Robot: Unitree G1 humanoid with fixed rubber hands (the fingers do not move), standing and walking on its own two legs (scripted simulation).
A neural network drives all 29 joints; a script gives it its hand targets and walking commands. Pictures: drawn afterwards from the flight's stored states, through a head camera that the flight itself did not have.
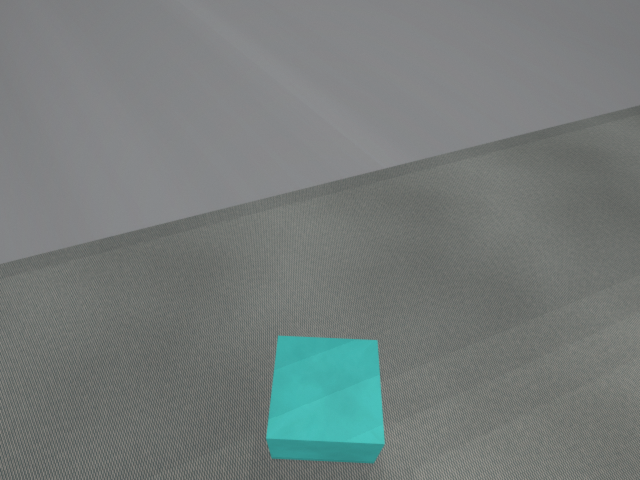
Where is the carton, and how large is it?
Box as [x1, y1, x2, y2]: [266, 336, 384, 462]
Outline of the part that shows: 278,336 266,435 271,457 290,459 373,462 384,444 377,340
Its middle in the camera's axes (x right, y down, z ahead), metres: +0.02 +0.45 +1.11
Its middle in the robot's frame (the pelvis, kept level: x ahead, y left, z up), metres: +0.47 -0.02 -0.66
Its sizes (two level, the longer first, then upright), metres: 0.291 0.278 0.205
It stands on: the floor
